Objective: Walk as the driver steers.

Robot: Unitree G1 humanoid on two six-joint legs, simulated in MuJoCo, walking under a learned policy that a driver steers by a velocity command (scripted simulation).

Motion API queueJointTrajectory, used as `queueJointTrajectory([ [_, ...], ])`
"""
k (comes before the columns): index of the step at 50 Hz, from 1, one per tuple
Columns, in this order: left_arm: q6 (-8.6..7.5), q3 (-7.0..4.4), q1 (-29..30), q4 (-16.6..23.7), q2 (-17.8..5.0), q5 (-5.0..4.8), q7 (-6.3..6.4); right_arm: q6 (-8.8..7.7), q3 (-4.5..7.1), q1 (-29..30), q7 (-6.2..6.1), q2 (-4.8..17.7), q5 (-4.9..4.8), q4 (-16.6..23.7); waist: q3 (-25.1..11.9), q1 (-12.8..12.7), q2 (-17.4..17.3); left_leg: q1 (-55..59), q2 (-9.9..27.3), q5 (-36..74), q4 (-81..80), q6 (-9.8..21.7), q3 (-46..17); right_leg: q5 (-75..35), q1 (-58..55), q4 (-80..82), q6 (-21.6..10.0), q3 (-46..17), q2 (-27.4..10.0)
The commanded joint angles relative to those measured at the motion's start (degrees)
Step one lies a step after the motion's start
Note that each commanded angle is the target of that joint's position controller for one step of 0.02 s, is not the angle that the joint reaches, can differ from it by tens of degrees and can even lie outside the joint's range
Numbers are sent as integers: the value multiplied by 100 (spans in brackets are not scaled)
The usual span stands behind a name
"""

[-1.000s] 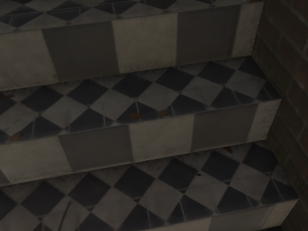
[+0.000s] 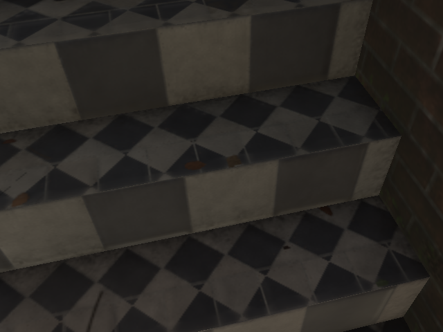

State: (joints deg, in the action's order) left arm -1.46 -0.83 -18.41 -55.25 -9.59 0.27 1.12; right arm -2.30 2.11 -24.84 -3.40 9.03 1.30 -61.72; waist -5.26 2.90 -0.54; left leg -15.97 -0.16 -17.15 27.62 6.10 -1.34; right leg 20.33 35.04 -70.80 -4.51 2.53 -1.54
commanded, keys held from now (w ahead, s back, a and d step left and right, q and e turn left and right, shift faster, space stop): w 1.00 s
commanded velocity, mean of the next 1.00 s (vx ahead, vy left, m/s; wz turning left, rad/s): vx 0.47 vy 0.00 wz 0.00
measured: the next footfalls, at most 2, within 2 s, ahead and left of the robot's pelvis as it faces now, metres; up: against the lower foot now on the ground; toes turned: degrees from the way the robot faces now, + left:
left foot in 0.48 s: +0.28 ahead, +0.07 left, +0.21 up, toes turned +5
right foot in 0.98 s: +0.53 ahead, -0.16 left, +0.41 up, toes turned -9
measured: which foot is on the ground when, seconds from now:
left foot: down 0.00-0.10, up 0.12-0.46, down 0.48-1.00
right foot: down 0.00-0.48, up 0.50-0.96, down 0.98-1.00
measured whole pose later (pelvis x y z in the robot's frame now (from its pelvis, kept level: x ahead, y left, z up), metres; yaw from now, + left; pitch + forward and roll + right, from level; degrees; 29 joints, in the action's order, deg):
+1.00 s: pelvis +0.35 -0.05 +0.23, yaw -1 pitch +6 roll -4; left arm 1.0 2.2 3.9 -33.1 -4.8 -0.8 1.5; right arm -9.6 3.3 -26.6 -1.4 8.9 -2.3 -59.3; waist 1.7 3.0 -2.9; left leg -1.6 5.5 -7.6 8.2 4.0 3.6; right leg 29.5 61.7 -81.6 -8.6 11.4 -3.1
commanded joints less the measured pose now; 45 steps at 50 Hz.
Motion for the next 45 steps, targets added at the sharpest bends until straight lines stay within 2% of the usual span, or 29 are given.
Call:
queueJointTrajectory([
  [1, -212, 23, -231, 547, -290, -239, -122, -124, 78, 829, -83, 700, -23, 397, 710, -686, 147, -556, 847, -966, -1500, 838, -732, 802, -501, 2203, -9, 271, -92],
  [2, -210, 56, -323, 488, -192, -351, -88, -86, 78, 702, -166, 734, 41, 336, 809, -778, -109, -949, 728, -840, -1233, 1001, -651, 768, -1496, 3453, -31, 495, 11],
  [4, -146, 42, -1608, -168, -133, -201, 113, 11, 74, 494, -97, 569, 89, 214, 691, -976, 226, -1292, 594, -667, 661, 1133, -606, -629, -3099, 4967, -127, 823, 211],
  [5, -153, -18, -2393, -453, -217, -83, 200, -145, 24, 573, 73, 360, 0, 309, 404, -1179, 795, -2334, 296, 82, 2507, 952, -312, -964, -4229, 4927, -130, -114, -231],
  [6, -141, 10, -2790, -511, -327, 19, 255, -383, -144, 921, 213, -330, -89, 517, 166, -1264, 1157, -3573, -95, -221, 4941, 436, -361, -1055, -4503, 5083, -103, -1995, -1262],
  [7, -145, -205, -2728, -442, -1166, 240, 265, -464, -25, -29, 286, -100, -121, 505, -288, -855, 2138, -4129, -503, -573, 6738, 132, -703, 701, -4327, 6565, -724, -4747, -2386],
  [8, -196, -252, -1877, -449, -1083, 171, 204, -441, -7, 783, 297, 7, -24, 817, 685, -518, 1419, -5306, -108, -138, 8719, 65, -532, 2331, -3859, 6763, -955, -4395, -2492],
  [9, -280, -218, -1522, -398, -776, 124, 157, -480, -100, 2162, 262, -168, 36, 1357, 1273, -728, 912, -6167, -41, 229, 10285, 110, -368, 1715, -3396, 6532, -1068, -3333, -2258],
  [10, -371, -101, -1371, -528, -363, 197, 59, -513, -243, 2644, 227, -389, 37, 1700, 1441, -636, 316, -6779, -51, 168, 11100, 211, -306, 917, -3268, 6188, -990, -2532, -1943],
  [12, -546, 33, -1431, -846, 47, 181, -17, -497, -398, 3072, 217, -611, -6, 2215, 1530, -424, -82, -7295, 56, -266, 11646, 501, -553, 123, -2929, 5958, -680, -1704, -1785],
  [14, -672, 72, -1196, -859, -40, 125, -85, -419, -476, 3130, 172, -574, -188, 2650, 1634, 7, -298, -6670, 50, -490, 10686, 626, -418, 8, -1950, 6386, -430, -1089, -1602],
  [16, -693, 111, -920, -819, -230, 22, -67, -222, -578, 3223, 157, -531, -224, 2941, 1643, 283, -320, -5288, 180, 64, 8741, 547, 373, -793, -655, 7145, -277, -231, -1158],
  [17, -682, 137, -1069, -924, -164, -91, 2, -106, -594, 3358, 132, -450, -252, 3079, 1456, 200, 8, -4548, 282, 334, 7859, 470, 899, -1763, -635, 7433, -387, 8, -964],
  [18, -594, 108, -985, -812, -301, -347, 145, -43, -758, 3091, 139, -632, -383, 2967, 1092, 133, 204, -2698, 207, -339, 6180, 494, 1404, -3355, -215, 8030, -576, 451, -904],
  [19, -582, 99, -1208, -755, -483, -481, 238, -17, -736, 2908, 64, -610, -354, 2862, 620, 76, 218, -1525, -97, -713, 5641, 444, 1332, -6840, -692, 7305, -702, 487, -938],
  [20, -659, 5, -1462, -665, -1044, -444, 275, 67, -621, 1769, 43, -524, -327, 2365, -458, 433, 568, -910, -513, -1351, 6096, 372, 1779, -10853, -1781, 6379, -873, 528, -1220],
  [21, -720, -217, -1265, -538, -1632, -385, 206, 77, -515, 853, 65, -363, -239, 2195, -1072, 849, 1111, -815, -515, -1706, 5413, 482, 1393, -12189, -2847, 4997, -952, 474, -1517],
  [22, -784, -247, -1527, -313, -1386, -437, 36, -5, -422, 1164, 83, -94, -234, 2192, -1788, 414, 833, 27, -553, -1738, 4428, 572, 981, -12091, -2693, 3712, -824, 219, -1281],
  [23, -873, -254, -1602, -194, -1307, -305, -170, 33, -314, 902, 47, 107, -145, 2055, -2277, 396, 599, 760, -365, -2241, 3659, 646, 99, -10869, -2216, 2630, -837, 83, -1097],
  [24, -961, -377, -835, 115, -1392, -88, -381, 222, -59, -69, 86, 588, 53, 1666, -2252, 848, -41, 803, -97, -3112, 2274, 674, -912, -8475, -1930, 1199, -961, 74, -761],
  [25, -870, -357, -11, 450, -706, 194, -535, 366, 206, 315, -66, 1263, 109, 1273, -1714, 546, -1667, 466, 1103, -4755, 35, 1477, -4324, -3058, 304, -1987, -708, -452, 701],
  [26, -702, -260, 801, 1061, 11, 493, -439, 317, 287, 1221, -33, 1072, 157, 1532, -950, 433, -756, -516, 1478, -4791, -653, 1107, -4805, -2295, 1442, -4671, -560, -1548, 834],
  [28, -388, 1, 898, 1740, 802, 498, -217, 76, 166, 1885, 16, 445, 88, 986, 844, -556, -11, -2059, 1338, -3722, -161, 361, -3223, -2015, 2778, -5358, -508, -1504, 666],
  [30, -316, 68, -182, 1443, 695, 338, -121, -124, 21, 1660, 167, -186, 169, 518, 1023, -1025, 343, -2265, 1020, -2397, -73, 112, -1886, -2095, 2778, -5115, -350, -1407, 736],
  [31, -267, 113, -192, 1432, 769, 297, -35, -236, 21, 1482, 240, -174, 120, 413, 1012, -1083, 310, -2170, 1004, -1638, -119, 77, -1370, -2213, 2914, -5012, -284, -1371, 659],
  [35, -53, 74, 661, 1562, 467, 63, 207, -589, 63, 830, 321, 274, -71, 175, 996, -732, 42, -1696, 1148, -884, -678, 424, -1087, -2378, 3385, -5306, -86, -828, 707],
  [38, -59, 105, 1487, 2067, 476, 88, 413, -762, 187, 307, 364, 744, -120, 183, 1066, -478, -369, -126, 1480, -1048, -1301, 481, -1433, -1156, 5000, -6458, -202, -914, 426],
  [43, 11, 85, 2901, 2788, 162, 213, 159, -749, 197, -170, 195, 614, -43, 354, 915, -6, -162, 946, 1332, -662, -2071, 580, -792, -482, 4914, -4717, -198, 74, -253],
  [45, 170, 222, 3269, 3175, 429, 195, 102, -710, 265, -691, 74, 651, -126, 192, 867, 159, -562, 1489, 1348, 260, -2606, 688, -689, -169, 4797, -3984, -296, 303, -525],
])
